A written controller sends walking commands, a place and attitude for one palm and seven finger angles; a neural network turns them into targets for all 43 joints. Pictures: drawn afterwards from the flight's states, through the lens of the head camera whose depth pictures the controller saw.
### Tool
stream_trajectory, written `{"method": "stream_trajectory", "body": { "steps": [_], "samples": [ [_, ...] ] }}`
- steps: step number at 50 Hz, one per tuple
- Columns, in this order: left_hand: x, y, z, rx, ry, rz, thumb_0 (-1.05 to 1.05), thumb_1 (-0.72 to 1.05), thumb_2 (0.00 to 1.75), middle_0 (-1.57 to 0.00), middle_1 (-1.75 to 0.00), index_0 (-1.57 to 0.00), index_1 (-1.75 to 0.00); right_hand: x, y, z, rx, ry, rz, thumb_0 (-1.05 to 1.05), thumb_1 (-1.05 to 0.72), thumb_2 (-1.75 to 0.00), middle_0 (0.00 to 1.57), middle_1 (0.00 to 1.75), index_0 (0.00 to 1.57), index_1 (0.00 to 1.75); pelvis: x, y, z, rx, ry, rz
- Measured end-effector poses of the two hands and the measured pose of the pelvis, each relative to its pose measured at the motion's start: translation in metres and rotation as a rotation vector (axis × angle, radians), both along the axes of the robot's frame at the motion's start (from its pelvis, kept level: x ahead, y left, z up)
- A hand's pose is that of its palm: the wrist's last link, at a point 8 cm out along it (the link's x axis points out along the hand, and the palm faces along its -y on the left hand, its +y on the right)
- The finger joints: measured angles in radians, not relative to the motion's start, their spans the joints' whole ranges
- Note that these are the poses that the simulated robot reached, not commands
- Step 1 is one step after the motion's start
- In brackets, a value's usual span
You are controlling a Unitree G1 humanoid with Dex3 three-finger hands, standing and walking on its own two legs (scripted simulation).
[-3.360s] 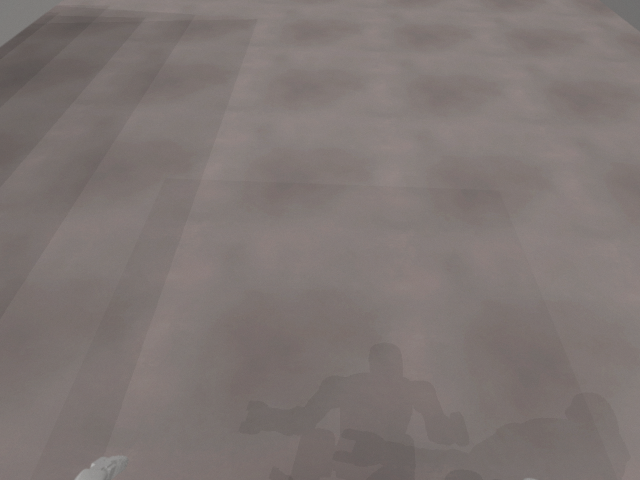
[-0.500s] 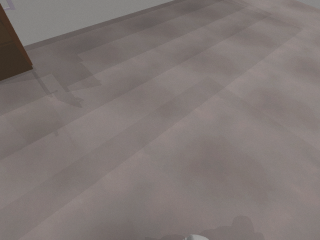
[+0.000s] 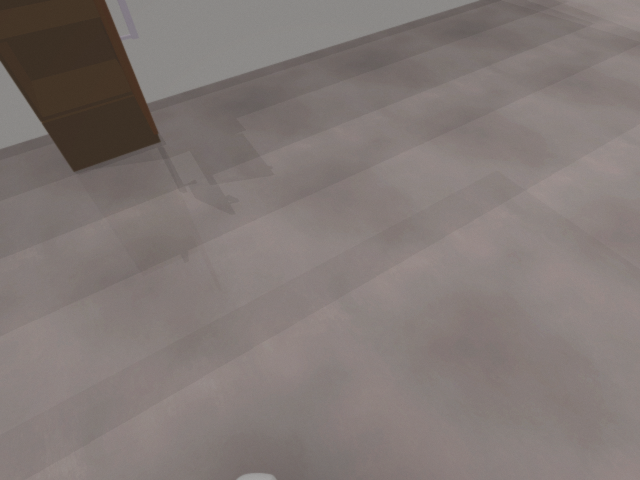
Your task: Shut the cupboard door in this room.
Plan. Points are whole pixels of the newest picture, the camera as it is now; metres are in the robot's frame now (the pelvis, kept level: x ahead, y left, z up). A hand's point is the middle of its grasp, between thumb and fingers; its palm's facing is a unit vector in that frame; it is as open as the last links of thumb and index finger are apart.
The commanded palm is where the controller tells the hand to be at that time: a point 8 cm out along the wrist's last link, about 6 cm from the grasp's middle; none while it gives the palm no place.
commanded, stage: stand and wait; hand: left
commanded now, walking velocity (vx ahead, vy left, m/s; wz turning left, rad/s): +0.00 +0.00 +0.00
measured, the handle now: (120, 16) +1.44 +0.75 -0.04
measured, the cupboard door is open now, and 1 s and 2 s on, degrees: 88 88 88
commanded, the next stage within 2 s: turn or walk to find it in 0.06 s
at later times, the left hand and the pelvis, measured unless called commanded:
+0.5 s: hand out of the picture -0.02 +0.19 -0.17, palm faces +0.06 -0.98 -0.20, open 7.4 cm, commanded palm none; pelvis -0.02 +0.02 +0.00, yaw +1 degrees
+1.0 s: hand out of the picture -0.05 +0.18 -0.18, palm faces +0.04 -0.99 -0.16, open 7.4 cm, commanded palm none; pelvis -0.03 +0.03 +0.00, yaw +0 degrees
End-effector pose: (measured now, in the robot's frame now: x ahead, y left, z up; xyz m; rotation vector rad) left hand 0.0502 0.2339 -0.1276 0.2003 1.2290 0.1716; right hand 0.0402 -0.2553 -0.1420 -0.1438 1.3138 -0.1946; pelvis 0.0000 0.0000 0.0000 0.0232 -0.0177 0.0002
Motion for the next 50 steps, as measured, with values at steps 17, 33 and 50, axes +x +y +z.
{"method": "stream_trajectory", "body": {
  "steps": [17,33,50],
  "samples": [
    [-0.072,0.028,-0.019,-0.032,0.149,0.092,0.01,0.9,0.9,-0.2,-0.3,-0.2,-0.3,0.008,0.051,0.003,0.006,-0.064,0.074,0.0,-0.93,-0.9,0.2,0.3,0.2,0.3,-0.018,0.022,-0.003,-0.007,-0.004,0.018],
    [-0.08,0.001,-0.019,-0.076,0.145,0.057,0.01,0.91,0.9,-0.2,-0.3,-0.2,-0.3,-0.079,0.051,-0.002,0.032,0.102,0.006,0.01,-0.92,-0.9,0.19,0.3,0.2,0.3,-0.028,0.017,0.002,-0.022,-0.015,0.01],
    [-0.101,-0.001,-0.02,-0.092,0.2,0.064,0.01,0.9,0.9,-0.2,-0.3,-0.2,-0.3,-0.114,0.08,-0.003,0.078,0.173,-0.035,0.01,-0.91,-0.9,0.19,0.3,0.2,0.3,-0.032,0.025,0.002,-0.024,-0.01,0.004]
  ]
}}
